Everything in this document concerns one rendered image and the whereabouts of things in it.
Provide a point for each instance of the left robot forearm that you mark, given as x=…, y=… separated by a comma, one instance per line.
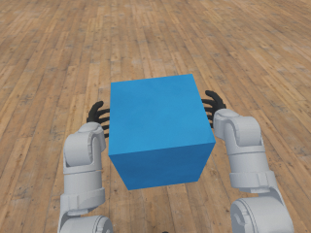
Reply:
x=83, y=190

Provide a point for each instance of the carton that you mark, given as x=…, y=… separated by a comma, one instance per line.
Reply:
x=159, y=133

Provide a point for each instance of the left robot hand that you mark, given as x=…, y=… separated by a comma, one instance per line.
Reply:
x=94, y=114

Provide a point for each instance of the left robot upper arm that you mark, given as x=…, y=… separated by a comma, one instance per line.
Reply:
x=88, y=224

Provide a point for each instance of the right robot hand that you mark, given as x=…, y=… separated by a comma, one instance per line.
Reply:
x=216, y=104

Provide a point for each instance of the right robot forearm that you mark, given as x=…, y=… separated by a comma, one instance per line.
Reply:
x=246, y=154

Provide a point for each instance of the right robot upper arm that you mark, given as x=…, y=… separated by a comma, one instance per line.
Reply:
x=262, y=214

